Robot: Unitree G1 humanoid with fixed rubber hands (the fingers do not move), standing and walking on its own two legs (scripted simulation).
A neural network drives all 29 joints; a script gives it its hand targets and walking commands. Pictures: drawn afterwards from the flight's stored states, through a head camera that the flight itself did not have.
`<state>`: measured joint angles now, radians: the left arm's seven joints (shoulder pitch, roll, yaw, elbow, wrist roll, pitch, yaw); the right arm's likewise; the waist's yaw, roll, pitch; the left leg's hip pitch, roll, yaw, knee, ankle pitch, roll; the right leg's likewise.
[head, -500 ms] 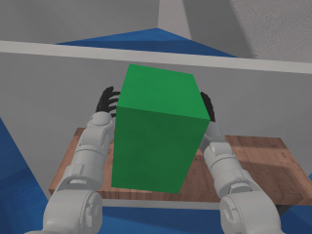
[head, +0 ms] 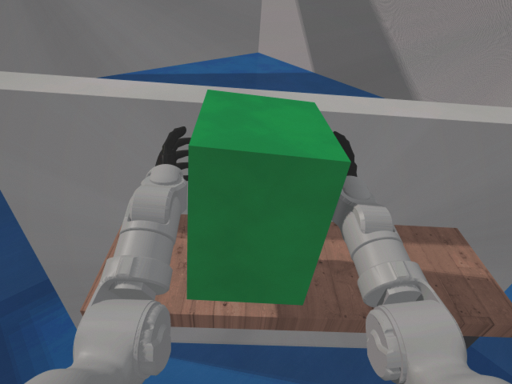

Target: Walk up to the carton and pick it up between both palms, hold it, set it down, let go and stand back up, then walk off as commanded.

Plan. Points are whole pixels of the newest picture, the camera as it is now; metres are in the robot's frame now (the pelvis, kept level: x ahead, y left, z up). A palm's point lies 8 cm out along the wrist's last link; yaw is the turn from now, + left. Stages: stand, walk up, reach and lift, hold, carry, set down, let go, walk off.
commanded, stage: reach and lift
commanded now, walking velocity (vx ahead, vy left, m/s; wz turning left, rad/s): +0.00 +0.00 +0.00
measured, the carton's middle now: (254, 195) +0.38 +0.01 +0.16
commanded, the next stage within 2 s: hold in 0.78 s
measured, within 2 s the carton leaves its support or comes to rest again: neither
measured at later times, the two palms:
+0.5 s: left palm (170, 162) +0.38 +0.14 +0.22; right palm (348, 166) +0.39 -0.13 +0.22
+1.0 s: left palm (170, 156) +0.38 +0.14 +0.23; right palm (353, 155) +0.39 -0.13 +0.24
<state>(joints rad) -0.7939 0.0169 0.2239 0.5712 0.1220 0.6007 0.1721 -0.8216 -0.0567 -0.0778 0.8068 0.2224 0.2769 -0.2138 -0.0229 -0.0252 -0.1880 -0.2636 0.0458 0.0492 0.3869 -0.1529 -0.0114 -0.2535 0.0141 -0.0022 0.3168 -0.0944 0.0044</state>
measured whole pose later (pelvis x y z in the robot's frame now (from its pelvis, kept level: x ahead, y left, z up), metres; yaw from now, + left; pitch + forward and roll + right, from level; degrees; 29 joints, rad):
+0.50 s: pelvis +0.00 +0.00 +0.00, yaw +0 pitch +2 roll -1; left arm -0.83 0.02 0.22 0.48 0.10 0.74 0.20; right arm -0.89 -0.09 -0.08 0.75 0.29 0.43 -0.22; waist -0.03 -0.01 -0.19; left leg -0.26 0.05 0.05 0.39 -0.15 -0.01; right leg -0.25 0.01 0.00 0.32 -0.10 0.00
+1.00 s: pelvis +0.00 +0.00 +0.00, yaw +0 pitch +1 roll -1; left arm -0.85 0.02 0.22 0.43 0.09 0.80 0.21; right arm -0.93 -0.12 -0.07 0.71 0.31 0.52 -0.24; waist -0.03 -0.01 -0.19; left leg -0.26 0.05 0.05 0.39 -0.15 -0.01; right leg -0.25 0.01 0.00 0.32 -0.10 0.00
